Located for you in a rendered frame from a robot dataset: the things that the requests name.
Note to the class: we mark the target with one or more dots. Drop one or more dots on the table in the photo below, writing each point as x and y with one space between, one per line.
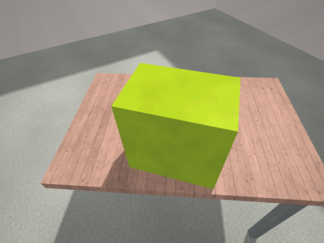
272 159

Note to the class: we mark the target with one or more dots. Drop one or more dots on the carton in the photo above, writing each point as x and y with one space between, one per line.
178 123

